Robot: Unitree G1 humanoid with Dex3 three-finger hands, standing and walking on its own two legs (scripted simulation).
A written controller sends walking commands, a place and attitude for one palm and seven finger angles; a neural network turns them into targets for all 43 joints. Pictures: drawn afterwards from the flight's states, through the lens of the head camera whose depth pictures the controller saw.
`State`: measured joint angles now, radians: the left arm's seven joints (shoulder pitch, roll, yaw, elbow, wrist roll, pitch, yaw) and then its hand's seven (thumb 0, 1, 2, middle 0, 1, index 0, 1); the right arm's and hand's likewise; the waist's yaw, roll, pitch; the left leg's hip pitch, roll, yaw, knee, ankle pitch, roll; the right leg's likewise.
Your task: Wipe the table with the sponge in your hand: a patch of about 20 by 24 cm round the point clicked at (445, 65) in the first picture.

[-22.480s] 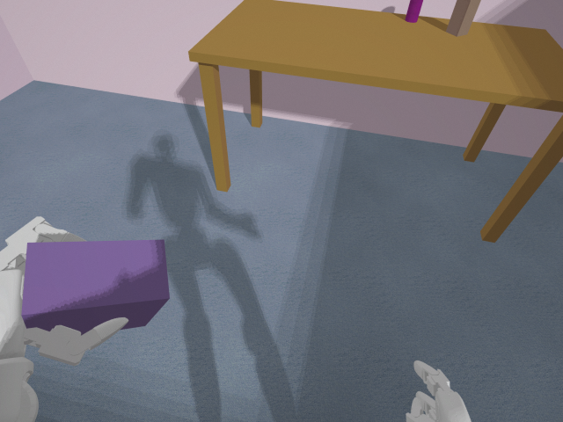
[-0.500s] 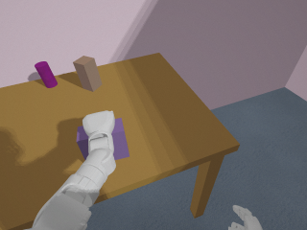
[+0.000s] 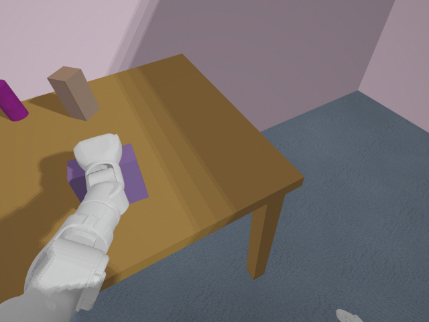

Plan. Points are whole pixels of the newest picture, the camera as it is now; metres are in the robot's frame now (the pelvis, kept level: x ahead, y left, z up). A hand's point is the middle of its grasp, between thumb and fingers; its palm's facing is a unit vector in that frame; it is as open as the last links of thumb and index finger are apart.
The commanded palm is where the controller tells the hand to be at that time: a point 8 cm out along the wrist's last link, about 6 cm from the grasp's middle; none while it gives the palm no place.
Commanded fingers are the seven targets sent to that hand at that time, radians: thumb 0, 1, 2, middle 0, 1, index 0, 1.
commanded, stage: wipe forward along the third lane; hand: left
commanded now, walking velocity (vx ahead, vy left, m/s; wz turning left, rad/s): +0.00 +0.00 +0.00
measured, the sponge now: (113, 186) +0.40 +0.24 +0.01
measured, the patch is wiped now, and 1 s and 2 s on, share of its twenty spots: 0.95 1.00 1.00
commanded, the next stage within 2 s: wipe back along the third lane in 0.52 s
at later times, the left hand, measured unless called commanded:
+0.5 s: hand (104, 154) +0.46 +0.26 +0.06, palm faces -0.09 +0.02 -1.00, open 10.1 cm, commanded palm +0.45 +0.26 +0.08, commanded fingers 0.00 0.10 1.30 -1.20 -1.60 -1.20 -1.60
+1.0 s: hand (102, 150) +0.47 +0.27 +0.06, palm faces -0.03 +0.01 -1.00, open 10.1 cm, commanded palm +0.43 +0.25 +0.09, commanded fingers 0.00 0.10 1.30 -1.20 -1.60 -1.20 -1.60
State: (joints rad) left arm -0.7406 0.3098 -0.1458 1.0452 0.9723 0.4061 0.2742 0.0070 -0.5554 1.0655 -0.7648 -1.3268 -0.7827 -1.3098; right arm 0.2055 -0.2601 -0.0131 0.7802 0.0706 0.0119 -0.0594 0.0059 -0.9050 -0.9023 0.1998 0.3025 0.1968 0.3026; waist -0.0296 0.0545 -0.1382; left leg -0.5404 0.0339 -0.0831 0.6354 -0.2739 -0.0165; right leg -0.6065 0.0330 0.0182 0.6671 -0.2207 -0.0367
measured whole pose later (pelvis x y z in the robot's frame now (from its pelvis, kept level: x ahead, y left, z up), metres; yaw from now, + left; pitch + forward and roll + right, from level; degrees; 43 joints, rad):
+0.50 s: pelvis +0.01 +0.02 +0.00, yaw +0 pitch +13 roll +0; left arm -0.90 0.36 -0.11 1.18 1.00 0.40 0.28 0.01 -0.56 1.07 -0.77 -1.32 -0.79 -1.31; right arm 0.22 -0.26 0.00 0.78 0.06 0.00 -0.05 0.00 -0.90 -0.90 0.20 0.30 0.20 0.30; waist -0.07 0.04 -0.14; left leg -0.62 0.03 -0.08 0.67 -0.28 -0.04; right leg -0.67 0.03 0.02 0.66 -0.22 -0.01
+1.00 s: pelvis +0.04 +0.05 +0.01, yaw -1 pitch +13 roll +0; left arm -0.78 0.28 -0.19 1.04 0.97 0.46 0.34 0.00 -0.54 1.06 -0.75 -1.33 -0.76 -1.32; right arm 0.22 -0.23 -0.01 0.79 0.06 0.05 -0.01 0.01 -0.90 -0.90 0.20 0.30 0.20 0.30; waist -0.02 0.04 -0.17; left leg -0.53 0.01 -0.05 0.61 -0.31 -0.02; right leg -0.56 0.01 0.05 0.58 -0.24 0.02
